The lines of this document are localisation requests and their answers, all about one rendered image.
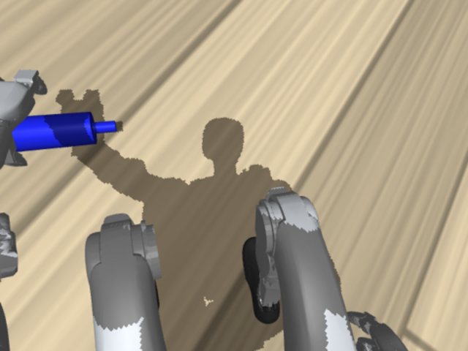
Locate left robot arm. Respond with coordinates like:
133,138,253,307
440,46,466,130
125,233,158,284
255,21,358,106
0,122,18,351

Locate bottle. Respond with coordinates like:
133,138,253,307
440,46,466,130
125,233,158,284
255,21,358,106
12,112,117,152

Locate right robot hand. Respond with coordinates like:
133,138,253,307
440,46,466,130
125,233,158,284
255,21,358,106
347,312,408,351

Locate right robot foot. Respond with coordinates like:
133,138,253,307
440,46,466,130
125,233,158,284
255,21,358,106
242,237,280,324

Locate left robot hand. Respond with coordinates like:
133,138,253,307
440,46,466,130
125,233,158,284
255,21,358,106
0,69,48,167

